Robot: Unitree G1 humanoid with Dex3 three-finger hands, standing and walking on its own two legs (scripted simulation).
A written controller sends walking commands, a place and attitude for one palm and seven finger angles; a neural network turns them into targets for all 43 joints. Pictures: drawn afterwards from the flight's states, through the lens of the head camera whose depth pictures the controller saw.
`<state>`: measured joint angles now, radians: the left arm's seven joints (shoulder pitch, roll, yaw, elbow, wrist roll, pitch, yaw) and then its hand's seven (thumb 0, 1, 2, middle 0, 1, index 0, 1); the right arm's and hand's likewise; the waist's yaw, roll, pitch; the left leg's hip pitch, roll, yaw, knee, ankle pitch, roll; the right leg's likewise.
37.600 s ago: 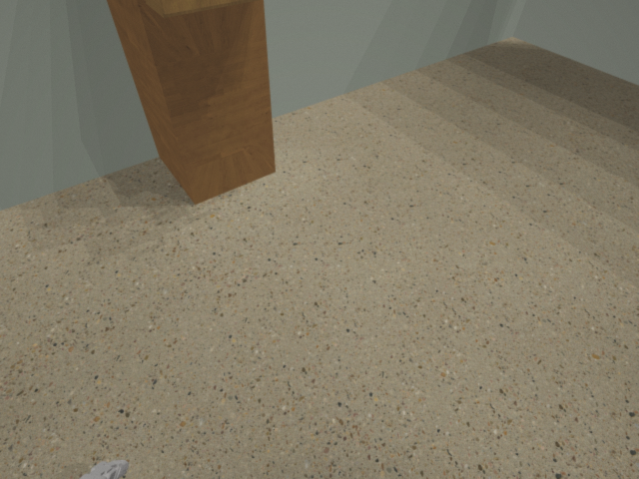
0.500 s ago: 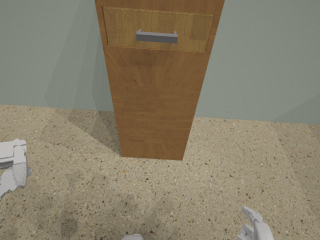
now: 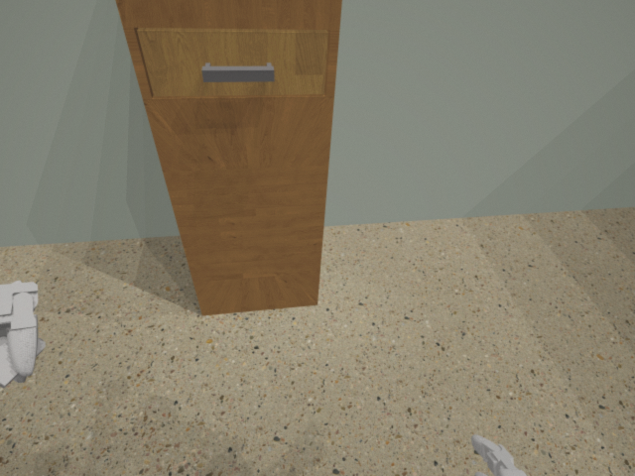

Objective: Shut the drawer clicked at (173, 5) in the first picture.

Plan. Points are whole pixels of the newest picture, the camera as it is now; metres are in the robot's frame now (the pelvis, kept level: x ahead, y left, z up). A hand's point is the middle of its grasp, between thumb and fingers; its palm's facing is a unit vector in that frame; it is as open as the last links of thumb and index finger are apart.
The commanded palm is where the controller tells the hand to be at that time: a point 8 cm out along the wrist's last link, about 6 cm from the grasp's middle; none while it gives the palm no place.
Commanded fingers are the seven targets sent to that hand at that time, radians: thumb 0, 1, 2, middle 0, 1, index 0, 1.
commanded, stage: stop stepping back and stand still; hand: left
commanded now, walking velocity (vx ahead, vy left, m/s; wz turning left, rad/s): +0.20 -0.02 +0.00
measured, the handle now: (238, 70) +0.85 +0.22 +0.16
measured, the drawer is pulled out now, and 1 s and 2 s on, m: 0.00 0.00 0.00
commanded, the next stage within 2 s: let the arm hang, fingers relaxed in 0.78 s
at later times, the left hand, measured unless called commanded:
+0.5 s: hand out of the picture +0.06 +0.24 +0.19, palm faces +0.47 -0.74 -0.48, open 3.3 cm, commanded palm +0.01 +0.27 +0.20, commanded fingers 0.00 0.90 0.90 -1.40 -1.60 -1.40 -1.60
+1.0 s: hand out of the picture +0.07 +0.23 +0.02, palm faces +0.27 -0.85 -0.46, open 3.2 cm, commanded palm none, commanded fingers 0.00 0.90 0.90 -1.12 -1.30 -1.12 -1.30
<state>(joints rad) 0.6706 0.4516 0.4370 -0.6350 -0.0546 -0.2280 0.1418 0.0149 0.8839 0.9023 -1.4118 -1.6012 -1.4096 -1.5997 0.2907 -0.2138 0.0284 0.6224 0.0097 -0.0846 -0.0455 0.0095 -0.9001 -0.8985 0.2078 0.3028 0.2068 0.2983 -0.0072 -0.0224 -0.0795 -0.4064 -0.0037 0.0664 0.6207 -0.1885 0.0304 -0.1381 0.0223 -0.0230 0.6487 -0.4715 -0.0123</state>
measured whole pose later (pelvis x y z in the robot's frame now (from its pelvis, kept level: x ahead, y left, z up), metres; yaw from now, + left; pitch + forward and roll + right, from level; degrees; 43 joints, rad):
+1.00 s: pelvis -0.11 -0.02 +0.01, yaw +8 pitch -1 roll +2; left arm 0.33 0.28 0.15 0.10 0.04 -0.05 0.05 0.01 0.90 0.90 -1.36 -1.56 -1.36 -1.56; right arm 0.19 -0.25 -0.02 0.73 0.00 -0.01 0.02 0.01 -0.90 -0.90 0.21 0.30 0.20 0.30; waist -0.01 0.06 0.03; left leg -0.46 0.02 0.07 0.94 -0.48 -0.01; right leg -0.31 -0.04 -0.15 0.61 -0.29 -0.07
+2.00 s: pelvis -0.09 +0.02 +0.02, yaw +3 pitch -2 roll +0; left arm 0.29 0.11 0.02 1.17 0.02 -0.01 0.04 0.01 0.91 0.90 -0.20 -0.30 -0.20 -0.30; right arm 0.34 -0.11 0.00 1.15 -0.02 0.00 -0.04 0.00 -0.91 -0.90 0.20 0.30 0.20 0.30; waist -0.01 0.01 0.05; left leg -0.16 0.00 0.12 0.40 -0.20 0.04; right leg -0.17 -0.02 -0.07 0.41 -0.20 -0.01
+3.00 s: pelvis -0.07 +0.01 +0.03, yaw +3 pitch -2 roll +0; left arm 0.17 0.22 0.02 1.15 0.02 -0.02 0.02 0.01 0.91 0.90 -0.20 -0.30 -0.20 -0.30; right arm 0.19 -0.23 -0.01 1.14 -0.02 -0.01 -0.02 0.00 -0.91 -0.90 0.20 0.30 0.20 0.30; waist -0.01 0.02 0.06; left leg -0.12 0.02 0.11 0.34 -0.19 0.02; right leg -0.11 0.00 -0.07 0.34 -0.20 -0.02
